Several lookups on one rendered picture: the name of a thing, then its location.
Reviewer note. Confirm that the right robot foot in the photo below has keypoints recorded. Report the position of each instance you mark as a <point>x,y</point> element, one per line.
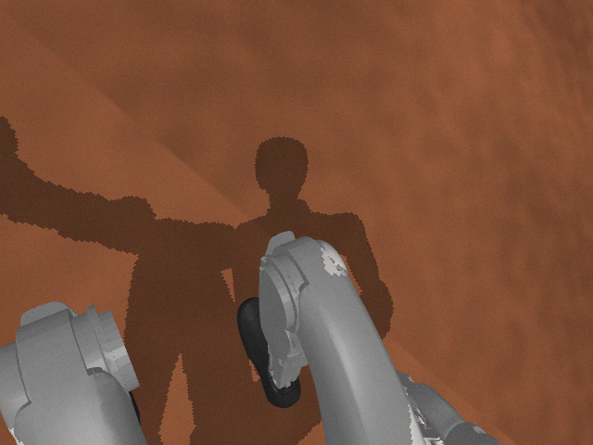
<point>256,347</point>

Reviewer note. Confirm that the right robot hand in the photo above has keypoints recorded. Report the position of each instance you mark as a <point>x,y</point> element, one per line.
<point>431,410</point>

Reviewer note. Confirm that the right robot arm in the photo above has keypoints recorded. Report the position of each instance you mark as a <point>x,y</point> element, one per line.
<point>469,434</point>

